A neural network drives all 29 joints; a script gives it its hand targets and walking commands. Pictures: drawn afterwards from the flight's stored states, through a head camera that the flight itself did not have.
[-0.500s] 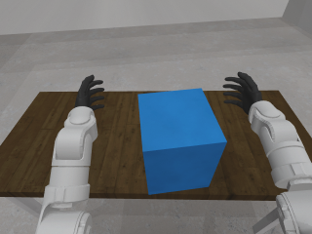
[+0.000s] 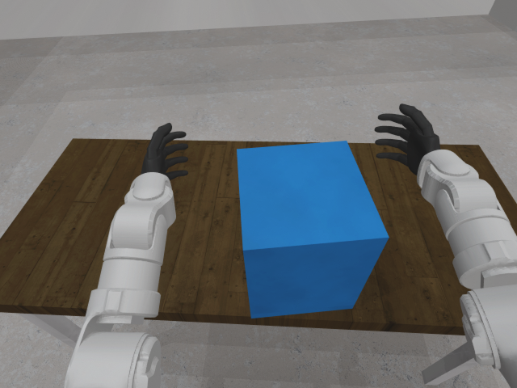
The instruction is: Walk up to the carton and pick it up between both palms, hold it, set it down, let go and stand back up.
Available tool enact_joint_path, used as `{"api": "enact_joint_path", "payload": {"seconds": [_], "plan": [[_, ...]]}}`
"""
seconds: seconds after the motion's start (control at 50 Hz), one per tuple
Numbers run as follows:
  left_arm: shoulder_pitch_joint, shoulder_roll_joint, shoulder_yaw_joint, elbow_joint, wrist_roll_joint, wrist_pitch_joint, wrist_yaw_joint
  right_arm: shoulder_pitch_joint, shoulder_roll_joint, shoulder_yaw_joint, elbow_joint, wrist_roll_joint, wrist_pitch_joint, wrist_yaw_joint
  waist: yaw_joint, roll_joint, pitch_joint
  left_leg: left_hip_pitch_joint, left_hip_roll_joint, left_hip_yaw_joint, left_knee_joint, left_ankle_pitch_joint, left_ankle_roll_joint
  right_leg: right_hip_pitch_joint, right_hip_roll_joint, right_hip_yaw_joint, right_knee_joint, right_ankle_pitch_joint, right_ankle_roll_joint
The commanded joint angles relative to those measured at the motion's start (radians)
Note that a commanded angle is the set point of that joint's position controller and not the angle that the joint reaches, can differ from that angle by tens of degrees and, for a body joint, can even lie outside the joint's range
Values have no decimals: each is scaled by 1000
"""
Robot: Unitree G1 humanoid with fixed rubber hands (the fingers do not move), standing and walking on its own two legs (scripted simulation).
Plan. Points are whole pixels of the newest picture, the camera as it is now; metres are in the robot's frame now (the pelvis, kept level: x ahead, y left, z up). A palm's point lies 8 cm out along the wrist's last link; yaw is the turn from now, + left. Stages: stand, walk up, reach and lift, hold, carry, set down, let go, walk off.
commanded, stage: reach and lift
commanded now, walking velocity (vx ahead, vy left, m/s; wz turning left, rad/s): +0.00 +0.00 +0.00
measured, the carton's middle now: (297, 232) +0.40 -0.01 -0.01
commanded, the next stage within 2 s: none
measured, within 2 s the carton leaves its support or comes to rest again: neither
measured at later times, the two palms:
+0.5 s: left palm (184, 214) +0.37 +0.18 +0.06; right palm (397, 192) +0.44 -0.18 +0.07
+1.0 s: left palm (205, 217) +0.37 +0.14 +0.06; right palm (384, 193) +0.44 -0.16 +0.07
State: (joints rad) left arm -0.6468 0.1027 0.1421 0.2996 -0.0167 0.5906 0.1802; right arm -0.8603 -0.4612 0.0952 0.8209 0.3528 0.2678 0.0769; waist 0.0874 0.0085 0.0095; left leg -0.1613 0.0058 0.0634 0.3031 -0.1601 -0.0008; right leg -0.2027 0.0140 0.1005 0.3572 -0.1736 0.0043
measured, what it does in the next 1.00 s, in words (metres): stands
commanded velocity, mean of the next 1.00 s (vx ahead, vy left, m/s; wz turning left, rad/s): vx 0.00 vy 0.00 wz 0.00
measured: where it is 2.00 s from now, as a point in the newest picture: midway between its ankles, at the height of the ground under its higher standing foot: outside the picture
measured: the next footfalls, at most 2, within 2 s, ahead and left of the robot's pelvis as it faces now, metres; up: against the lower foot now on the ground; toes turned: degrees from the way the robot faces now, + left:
none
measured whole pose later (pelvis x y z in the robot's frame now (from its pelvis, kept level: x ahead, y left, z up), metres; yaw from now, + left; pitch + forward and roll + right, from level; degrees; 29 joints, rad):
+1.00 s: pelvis +0.01 +0.00 +0.00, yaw +0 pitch +10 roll +0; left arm -0.54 -0.13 0.14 0.68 0.00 -0.04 0.21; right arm -0.79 -0.29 0.06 1.12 0.32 -0.16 0.05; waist 0.11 0.01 -0.10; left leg -0.35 0.02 0.06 0.36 -0.18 0.00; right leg -0.37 0.03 0.10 0.36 -0.16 0.01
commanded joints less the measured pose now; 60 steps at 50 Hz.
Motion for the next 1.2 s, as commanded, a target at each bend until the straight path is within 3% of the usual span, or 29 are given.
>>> {"api": "enact_joint_path", "payload": {"seconds": [0.0, 0.02, 0.04, 0.08, 0.14, 0.2, 0.24, 0.26, 0.34, 0.4, 0.42, 0.44, 0.46, 0.48, 0.52, 0.54, 0.56, 0.62, 0.72, 0.74, 0.78, 0.82, 0.94, 1.0, 1.02, 1.08, 1.1, 1.12, 1.18], "plan": [[-287, 34, 61, -14, -12, -125, -16, -268, -90, -50, -1, 31, -102, 35, 49, -34, -439, 191, 24, -32, 67, 383, -51, -12, 82, -114, -47, 255, -32], [-278, 14, 42, -56, -3, -141, -11, -261, -84, -79, -14, 22, -122, 35, 14, -17, -472, 217, 21, -39, 72, 386, -58, -7, 84, -118, -53, 272, -33], [-282, 35, 64, 33, -2, -168, -15, -288, -66, -47, -22, 5, -139, 33, 61, -67, -439, 142, 15, -26, 69, 342, -41, 2, 84, -110, -50, 238, -30], [-257, 17, 66, 4, 19, -209, -5, -259, -58, -55, 20, 0, -165, 40, 45, -44, -457, 160, 13, -21, 62, 330, -42, -5, 86, -112, -45, 235, -29], [-236, 12, 52, 162, 27, -284, -14, -263, 1, -8, 74, -3, -194, 46, 85, -90, -394, 86, 7, -13, 49, 255, -21, 1, 69, -93, -49, 178, -24], [-234, -26, 27, 198, 39, -376, -5, -239, 3, -57, 127, -48, -264, 50, 38, -60, -455, 100, 13, -30, 70, 279, -43, -27, 75, -102, -46, 201, -32], [-281, -28, 25, 263, 30, -448, -4, -261, 23, -44, 132, -60, -296, 60, 57, -64, -466, 44, 9, -14, 60, 226, -30, -52, 70, -101, -46, 147, -34], [-293, -36, 11, 211, 18, -480, 3, -311, 5, -59, 65, -58, -334, 55, 50, -82, -561, 66, 12, -15, 74, 268, -37, -47, 85, -112, -36, 171, -35], [-217, -47, 1, 277, 29, -576, 6, -251, 28, -33, 144, -54, -400, 40, 62, -32, -604, 77, 8, -14, 121, 388, -58, -57, 85, -112, -18, 261, -42], [-173, -69, 8, 414, 52, -583, -2, -218, 42, -2, 258, -54, -405, 31, 65, -57, -510, 75, 15, -14, 113, 381, -52, -71, 84, -120, -40, 254, -37], [-190, -70, 11, 406, 50, -605, -8, -201, 57, 0, 272, -63, -411, 24, 45, -47, -514, 89, 16, -18, 116, 396, -55, -79, 78, -112, -43, 265, -37], [-193, -53, 28, 388, 52, -619, -1, -234, 40, 7, 237, -45, -429, 20, 77, -38, -525, 60, 13, -6, 125, 399, -52, -75, 82, -106, -29, 260, -36], [-219, -73, 14, 280, 50, -638, 13, -248, 23, -25, 210, -42, -458, 14, 51, -22, -629, 108, 20, -13, 143, 458, -72, -74, 94, -122, -19, 297, -46], [-194, -69, 12, 256, 44, -644, 18, -269, 23, -32, 113, -50, -472, 9, 71, -31, -666, 92, 14, -3, 143, 478, -70, -55, 92, -113, -17, 323, -45], [-210, -62, 5, 262, 43, -663, 19, -276, 34, -38, 148, -54, -488, 0, 73, 1, -689, 94, 14, -13, 170, 511, -77, -79, 90, -112, -7, 350, -44], [-215, -93, -8, 197, 46, -668, 30, -256, 28, -63, 143, -66, -497, 2, 45, 16, -729, 150, 20, -22, 169, 536, -87, -103, 102, -128, -19, 325, -46], [-215, -80, -21, 252, 24, -671, 32, -290, 24, -47, 128, -54, -500, 2, 73, -19, -737, 109, 20, -13, 180, 537, -80, -121, 103, -126, -15, 304, -47], [-170, -125, -25, 372, 49, -661, 19, -232, 69, -24, 251, -76, -470, -4, 51, -26, -596, 111, 24, -13, 152, 472, -68, -110, 92, -121, -43, 268, -43], [-192, -153, -16, 332, 73, -646, 21, -254, 89, -21, 258, -88, -456, -9, 47, -17, -546, 101, 26, -18, 136, 448, -77, -112, 93, -125, -56, 226, -46], [-189, -171, -11, 309, 73, -658, 26, -269, 113, 2, 210, -67, -467, -8, 86, -33, -577, 97, 25, -10, 145, 457, -72, -108, 96, -124, -44, 228, -45], [-202, -181, -17, 299, 79, -662, 31, -278, 126, -25, 194, -93, -470, -17, 51, -51, -574, 94, 27, -19, 145, 440, -66, -124, 92, -118, -41, 227, -44], [-196, -192, -20, 286, 84, -670, 38, -282, 164, -23, 186, -107, -469, -21, 71, -37, -589, 83, 29, -10, 140, 413, -69, -128, 92, -113, -42, 188, -49], [-199, -225, 7, 351, 140, -654, 49, -273, 206, -69, 220, -192, -444, -59, 32, -69, -513, 64, 29, -11, 127, 378, -63, -113, 83, -109, -47, 201, -44], [-249, -255, 23, 302, 168, -637, 64, -332, 219, -42, 200, -159, -435, -61, 69, -37, -531, 66, 35, -11, 125, 375, -65, -127, 89, -116, -42, 141, -55], [-222, -247, 17, 321, 169, -634, 58, -297, 225, -73, 220, -182, -438, -71, 45, -50, -492, 89, 38, -16, 132, 389, -62, -127, 82, -118, -50, 174, -49], [-258, -241, 30, 314, 156, -661, 61, -318, 254, -43, 172, -167, -434, -72, 63, -79, -540, 56, 26, -2, 148, 410, -50, -108, 78, -97, -34, 215, -38], [-266, -257, 23, 287, 163, -661, 61, -330, 260, -68, 146, -180, -449, -80, 32, -81, -575, 87, 27, -8, 149, 409, -54, -93, 82, -100, -33, 245, -34], [-267, -263, 30, 297, 155, -656, 67, -350, 256, -35, 114, -172, -444, -82, 65, -95, -572, 65, 29, 0, 145, 424, -53, -96, 86, -96, -32, 230, -36], [-309, -267, 19, 317, 157, -658, 73, -345, 242, -61, 189, -175, -424, -78, 41, -69, -509, 57, 35, -8, 131, 347, -55, -152, 77, -100, -46, 138, -43]]}}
